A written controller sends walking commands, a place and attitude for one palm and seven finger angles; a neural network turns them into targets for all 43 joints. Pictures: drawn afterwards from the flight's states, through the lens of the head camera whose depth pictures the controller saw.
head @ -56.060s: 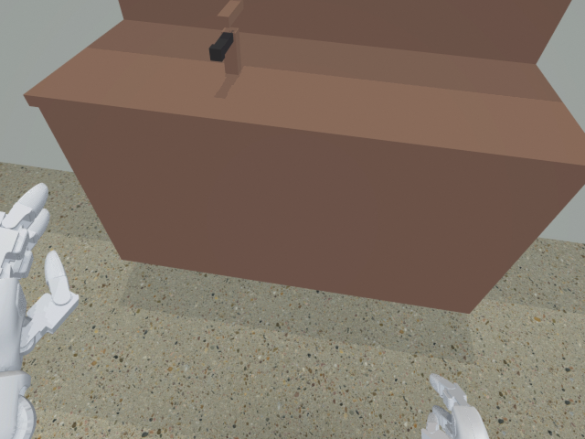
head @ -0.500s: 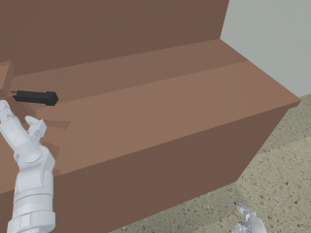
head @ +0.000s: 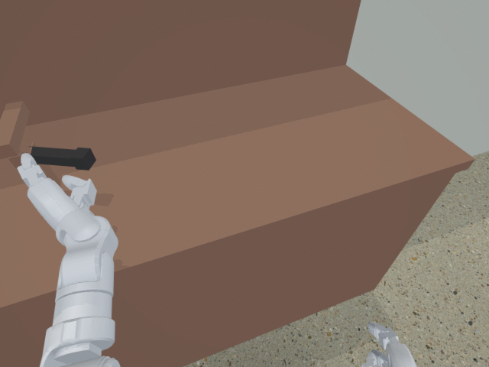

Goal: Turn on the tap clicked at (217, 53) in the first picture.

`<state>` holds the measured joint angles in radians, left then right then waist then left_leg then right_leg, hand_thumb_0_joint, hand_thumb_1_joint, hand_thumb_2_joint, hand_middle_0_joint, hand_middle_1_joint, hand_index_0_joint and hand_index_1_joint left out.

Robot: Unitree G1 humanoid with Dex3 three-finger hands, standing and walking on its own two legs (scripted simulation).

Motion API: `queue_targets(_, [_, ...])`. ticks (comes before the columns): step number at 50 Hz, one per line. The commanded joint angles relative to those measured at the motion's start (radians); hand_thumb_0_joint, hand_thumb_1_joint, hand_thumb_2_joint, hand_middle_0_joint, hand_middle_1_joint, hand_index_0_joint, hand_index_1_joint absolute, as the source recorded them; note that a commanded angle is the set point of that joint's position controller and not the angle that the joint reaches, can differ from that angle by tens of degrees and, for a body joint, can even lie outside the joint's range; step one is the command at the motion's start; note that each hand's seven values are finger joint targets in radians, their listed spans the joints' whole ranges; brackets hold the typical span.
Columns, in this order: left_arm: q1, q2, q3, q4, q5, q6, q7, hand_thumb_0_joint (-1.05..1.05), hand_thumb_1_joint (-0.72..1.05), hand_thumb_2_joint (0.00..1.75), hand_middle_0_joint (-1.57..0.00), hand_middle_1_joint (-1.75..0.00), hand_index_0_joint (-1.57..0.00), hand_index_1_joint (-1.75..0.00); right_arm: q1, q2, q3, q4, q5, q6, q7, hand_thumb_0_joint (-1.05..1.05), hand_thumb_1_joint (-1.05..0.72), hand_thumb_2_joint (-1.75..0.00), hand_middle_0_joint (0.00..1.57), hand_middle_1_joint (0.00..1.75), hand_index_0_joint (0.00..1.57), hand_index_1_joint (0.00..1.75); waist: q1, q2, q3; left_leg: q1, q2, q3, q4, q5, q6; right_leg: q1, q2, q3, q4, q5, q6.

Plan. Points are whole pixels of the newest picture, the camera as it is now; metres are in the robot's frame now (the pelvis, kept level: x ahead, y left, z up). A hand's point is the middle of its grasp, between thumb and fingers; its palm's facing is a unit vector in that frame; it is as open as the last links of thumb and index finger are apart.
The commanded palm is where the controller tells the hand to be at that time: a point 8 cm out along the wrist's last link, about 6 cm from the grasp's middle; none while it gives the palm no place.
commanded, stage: push the lever round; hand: left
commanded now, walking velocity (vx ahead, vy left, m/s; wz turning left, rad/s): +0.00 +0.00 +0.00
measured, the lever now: (83, 158) +0.42 +0.32 +0.13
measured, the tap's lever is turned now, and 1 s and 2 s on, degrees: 63 64 77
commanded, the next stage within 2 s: lift the hand up off the lever in 1.18 s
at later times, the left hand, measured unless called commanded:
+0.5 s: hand (101, 177) +0.38 +0.27 +0.13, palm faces +0.86 -0.51 -0.04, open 7.8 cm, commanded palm +0.33 +0.28 +0.13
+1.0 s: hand (97, 169) +0.39 +0.29 +0.13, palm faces +0.88 -0.48 -0.06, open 7.8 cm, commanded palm +0.35 +0.28 +0.13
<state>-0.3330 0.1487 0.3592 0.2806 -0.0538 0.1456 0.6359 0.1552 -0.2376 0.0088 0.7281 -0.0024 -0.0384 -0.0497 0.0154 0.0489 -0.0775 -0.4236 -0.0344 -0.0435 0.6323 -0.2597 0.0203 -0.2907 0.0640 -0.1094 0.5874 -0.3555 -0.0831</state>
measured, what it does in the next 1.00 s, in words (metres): stands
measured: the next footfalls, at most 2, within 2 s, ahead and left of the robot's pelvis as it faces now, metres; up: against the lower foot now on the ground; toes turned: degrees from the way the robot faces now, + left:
none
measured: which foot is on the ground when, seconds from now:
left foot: down 0.00-1.00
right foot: down 0.00-1.00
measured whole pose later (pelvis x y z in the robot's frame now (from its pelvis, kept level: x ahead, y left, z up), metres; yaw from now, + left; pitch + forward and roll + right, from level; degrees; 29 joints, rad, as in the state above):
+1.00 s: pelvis +0.00 -0.01 -0.01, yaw +1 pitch +6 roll -1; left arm -0.58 0.21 0.45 0.58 0.02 0.11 0.75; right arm 0.22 -0.25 -0.02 0.76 -0.02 -0.03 0.00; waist -0.02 0.04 -0.10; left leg -0.51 -0.02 -0.07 0.67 -0.27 0.00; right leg -0.37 0.08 -0.13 0.62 -0.37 -0.10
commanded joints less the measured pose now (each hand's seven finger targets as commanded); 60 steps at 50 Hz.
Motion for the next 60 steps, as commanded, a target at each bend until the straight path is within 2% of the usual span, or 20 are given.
queue_targets(1, [-0.360,0.186,0.007,-0.197,0.030,-0.043,0.035,0.00,0.90,0.90,-0.15,-0.15,-0.15,-0.15,-0.129,-0.119,-0.038,-0.148,-0.001,-0.046,-0.005,0.00,-0.90,-0.90,0.20,0.30,0.20,0.30,-0.005,-0.038,-0.251,0.169,0.013,-0.032,-0.045,0.204,0.008,0.012,-0.067,0.075,-0.101,0.309,0.059])
queue_targets(2, [-0.370,0.232,0.047,-0.180,0.035,-0.040,0.044,0.00,0.90,0.90,-0.15,-0.15,-0.15,-0.15,-0.130,-0.122,-0.038,-0.139,0.000,-0.040,-0.005,0.00,-0.90,-0.90,0.20,0.30,0.20,0.30,-0.001,-0.026,-0.238,0.165,0.016,-0.037,-0.052,0.204,0.006,0.010,-0.066,0.074,-0.104,0.296,0.055])
queue_targets(3, [-0.408,0.182,-0.003,-0.184,0.038,-0.038,0.046,0.00,0.90,0.90,-0.15,-0.15,-0.15,-0.15,-0.136,-0.116,-0.034,-0.142,-0.001,-0.040,-0.001,0.00,-0.90,-0.90,0.20,0.30,0.20,0.30,-0.011,-0.016,-0.230,0.163,0.013,-0.036,-0.053,0.194,0.006,0.000,-0.068,0.073,-0.103,0.286,0.055])
queue_targets(7, [-0.465,0.257,0.060,-0.159,0.056,-0.039,0.072,0.00,0.90,0.90,-0.15,-0.15,-0.15,-0.15,-0.129,-0.115,-0.036,-0.129,-0.007,-0.035,0.002,0.00,-0.90,-0.90,0.20,0.30,0.20,0.30,-0.005,-0.005,-0.245,0.149,0.012,-0.033,-0.044,0.193,0.009,0.007,-0.072,0.081,-0.104,0.295,0.056])
queue_targets(10, [-0.522,0.199,0.006,-0.151,0.071,-0.054,0.082,0.00,0.90,0.90,-0.15,-0.15,-0.15,-0.15,-0.125,-0.107,-0.037,-0.128,-0.011,-0.043,0.011,0.00,-0.90,-0.90,0.20,0.30,0.20,0.30,-0.022,0.029,-0.269,0.162,0.011,-0.027,-0.029,0.194,0.010,-0.016,-0.072,0.083,-0.098,0.293,0.057])
queue_targets(12, [-0.492,0.223,0.040,-0.114,0.073,-0.060,0.089,0.00,0.90,0.90,-0.15,-0.15,-0.15,-0.15,-0.109,-0.112,-0.042,-0.119,-0.013,-0.043,0.014,0.00,-0.90,-0.90,0.20,0.30,0.20,0.30,-0.014,0.016,-0.274,0.158,0.012,-0.033,-0.028,0.205,0.009,-0.013,-0.068,0.077,-0.092,0.303,0.055])
queue_targets(16, [-0.544,0.161,-0.016,-0.053,0.064,-0.056,0.085,0.00,0.90,0.90,-0.15,-0.15,-0.15,-0.15,-0.101,-0.113,-0.040,-0.117,-0.007,-0.047,0.018,0.00,-0.90,-0.90,0.20,0.30,0.20,0.30,-0.038,-0.020,-0.239,0.138,0.011,-0.036,-0.028,0.162,0.012,-0.043,-0.070,0.075,-0.102,0.266,0.059])
queue_targets(17, [-0.539,0.185,0.013,-0.034,0.064,-0.054,0.087,0.00,0.90,0.90,-0.15,-0.15,-0.15,-0.15,-0.096,-0.118,-0.044,-0.111,-0.007,-0.047,0.018,0.00,-0.90,-0.90,0.20,0.30,0.20,0.30,-0.030,-0.022,-0.241,0.137,0.010,-0.042,-0.034,0.161,0.011,-0.041,-0.067,0.074,-0.102,0.255,0.056])
queue_targets(21, [-0.593,0.157,-0.007,-0.010,0.063,-0.053,0.108,0.00,0.90,0.90,-0.15,-0.15,-0.15,-0.15,-0.090,-0.115,-0.045,-0.110,-0.010,-0.052,0.025,0.00,-0.90,-0.90,0.20,0.30,0.20,0.30,-0.038,-0.021,-0.259,0.137,0.008,-0.036,-0.023,0.163,0.013,-0.050,-0.069,0.072,-0.100,0.261,0.061])
queue_targets(22, [-0.597,0.201,0.033,0.001,0.068,-0.056,0.119,0.00,0.90,0.90,-0.15,-0.15,-0.15,-0.15,-0.084,-0.119,-0.047,-0.103,-0.011,-0.049,0.026,0.00,-0.90,-0.90,0.20,0.30,0.20,0.30,-0.027,-0.016,-0.260,0.130,0.009,-0.045,-0.029,0.161,0.011,-0.048,-0.067,0.069,-0.097,0.246,0.057])
queue_targets(23, [-0.623,0.178,0.010,-0.012,0.074,-0.060,0.123,0.00,0.90,0.90,-0.15,-0.15,-0.15,-0.15,-0.087,-0.114,-0.045,-0.107,-0.013,-0.051,0.031,0.00,-0.90,-0.90,0.20,0.30,0.20,0.30,-0.032,0.006,-0.275,0.137,0.008,-0.041,-0.025,0.169,0.011,-0.050,-0.069,0.069,-0.089,0.253,0.057])
queue_targets(26, [-0.682,0.206,0.024,0.005,0.100,-0.069,0.146,0.00,0.90,0.90,-0.15,-0.15,-0.15,-0.15,-0.077,-0.112,-0.048,-0.099,-0.020,-0.051,0.037,0.00,-0.90,-0.90,0.20,0.30,0.20,0.30,-0.038,-0.001,-0.292,0.127,0.011,-0.037,-0.014,0.167,0.012,-0.057,-0.068,0.069,-0.080,0.248,0.058])
queue_targets(27, [-0.679,0.248,0.065,0.007,0.108,-0.075,0.153,0.00,0.90,0.90,-0.15,-0.15,-0.15,-0.15,-0.069,-0.116,-0.053,-0.095,-0.023,-0.049,0.038,0.00,-0.90,-0.90,0.20,0.30,0.20,0.30,-0.023,0.007,-0.309,0.125,0.010,-0.042,-0.014,0.177,0.011,-0.050,-0.065,0.068,-0.074,0.252,0.055])
queue_targets(29, [-0.675,0.244,0.064,0.001,0.115,-0.081,0.163,0.00,0.90,0.90,-0.15,-0.15,-0.15,-0.15,-0.063,-0.112,-0.054,-0.104,-0.025,-0.045,0.043,0.00,-0.90,-0.90,0.20,0.30,0.20,0.30,-0.024,0.001,-0.353,0.130,0.011,-0.031,0.002,0.211,0.013,-0.026,-0.067,0.070,-0.059,0.302,0.058])
queue_targets(34, [-0.653,0.267,0.089,0.065,0.119,-0.069,0.154,0.00,0.90,0.90,-0.15,-0.15,-0.15,-0.15,-0.038,-0.119,-0.056,-0.106,-0.025,-0.031,0.042,0.00,-0.90,-0.90,0.20,0.30,0.20,0.30,-0.031,-0.051,-0.330,0.084,0.010,-0.021,0.008,0.209,0.018,0.001,-0.078,0.078,-0.059,0.368,0.072])
queue_targets(37, [-0.609,0.299,0.118,0.082,0.111,-0.061,0.139,0.00,0.90,0.90,-0.15,-0.15,-0.15,-0.15,-0.030,-0.126,-0.057,-0.109,-0.021,-0.022,0.039,0.00,-0.90,-0.90,0.20,0.30,0.20,0.30,-0.021,-0.036,-0.320,0.077,0.008,-0.019,0.003,0.213,0.018,0.015,-0.081,0.080,-0.064,0.398,0.075])
queue_targets(40, [-0.641,0.276,0.085,0.094,0.106,-0.062,0.126,0.00,0.90,0.90,-0.15,-0.15,-0.15,-0.15,-0.026,-0.123,-0.052,-0.113,-0.017,-0.022,0.038,0.00,-0.90,-0.90,0.20,0.30,0.20,0.30,-0.043,-0.052,-0.275,0.063,0.010,-0.015,0.005,0.179,0.023,-0.005,-0.089,0.090,-0.079,0.401,0.087])
queue_targets(42, [-0.638,0.284,0.089,0.073,0.110,-0.073,0.119,0.00,0.90,0.90,-0.15,-0.15,-0.15,-0.15,-0.024,-0.125,-0.055,-0.112,-0.017,-0.023,0.038,0.00,-0.90,-0.90,0.20,0.30,0.20,0.30,-0.037,-0.014,-0.281,0.077,0.007,-0.015,0.003,0.187,0.024,-0.011,-0.083,0.087,-0.078,0.391,0.080])
queue_targets(50, [-0.711,0.253,0.043,0.097,0.099,-0.109,0.105,0.00,0.90,0.90,-0.15,-0.15,-0.15,-0.15,-0.012,-0.127,-0.057,-0.099,-0.014,-0.039,0.034,0.00,-0.90,-0.90,0.20,0.30,0.20,0.30,-0.063,-0.005,-0.286,0.095,0.004,-0.021,0.002,0.144,0.027,-0.055,-0.077,0.091,-0.086,0.307,0.077])
queue_targets(60, [-0.770,0.362,0.134,0.233,0.124,-0.104,0.127,0.00,0.90,0.90,-0.15,-0.15,-0.15,-0.15,0.029,-0.133,-0.056,-0.092,-0.026,-0.016,0.036,0.00,-0.90,-0.90,0.20,0.30,0.20,0.30,-0.060,-0.037,-0.333,0.053,0.003,-0.023,0.015,0.174,0.026,-0.020,-0.086,0.089,-0.061,0.382,0.087])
